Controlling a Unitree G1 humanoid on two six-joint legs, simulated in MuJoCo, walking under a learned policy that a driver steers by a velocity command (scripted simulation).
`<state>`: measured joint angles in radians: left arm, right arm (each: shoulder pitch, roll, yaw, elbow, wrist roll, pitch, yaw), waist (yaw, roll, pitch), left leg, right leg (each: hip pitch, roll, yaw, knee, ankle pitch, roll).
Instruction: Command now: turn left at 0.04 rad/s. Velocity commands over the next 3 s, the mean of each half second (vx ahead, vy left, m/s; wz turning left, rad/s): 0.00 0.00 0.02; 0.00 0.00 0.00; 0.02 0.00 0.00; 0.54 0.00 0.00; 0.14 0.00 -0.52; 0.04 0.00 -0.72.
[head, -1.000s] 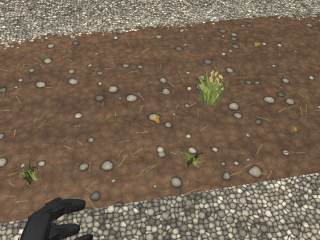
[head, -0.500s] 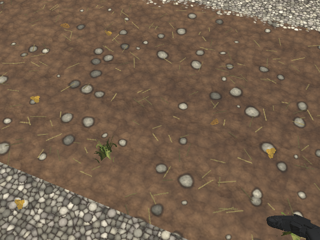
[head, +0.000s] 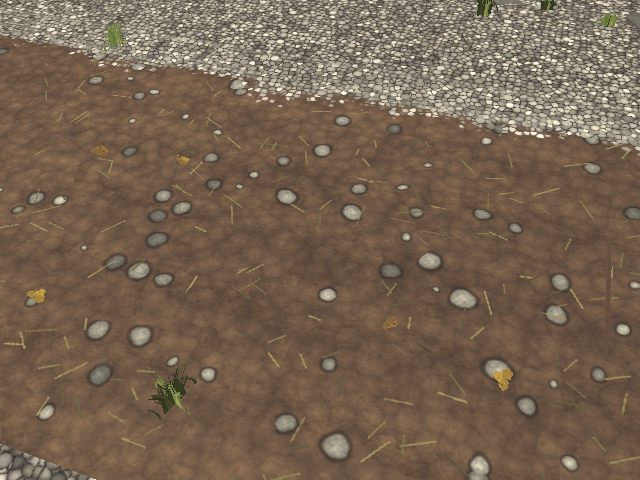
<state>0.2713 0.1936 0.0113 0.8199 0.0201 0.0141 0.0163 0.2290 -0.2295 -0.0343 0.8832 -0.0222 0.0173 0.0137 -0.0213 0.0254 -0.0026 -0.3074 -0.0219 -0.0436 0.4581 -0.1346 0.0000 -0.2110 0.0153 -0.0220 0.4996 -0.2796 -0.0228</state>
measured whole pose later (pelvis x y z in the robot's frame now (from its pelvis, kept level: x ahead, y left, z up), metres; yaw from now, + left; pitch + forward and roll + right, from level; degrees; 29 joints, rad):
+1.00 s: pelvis +0.04 -0.01 +0.01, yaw +0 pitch -2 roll +0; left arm 0.31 0.15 0.00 1.12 0.02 0.00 0.04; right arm 0.24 -0.16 -0.01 1.18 -0.01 0.01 -0.04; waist 0.00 0.00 0.04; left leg -0.20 -0.02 -0.05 0.42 -0.18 -0.01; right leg -0.09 0.02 -0.02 0.41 -0.30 -0.03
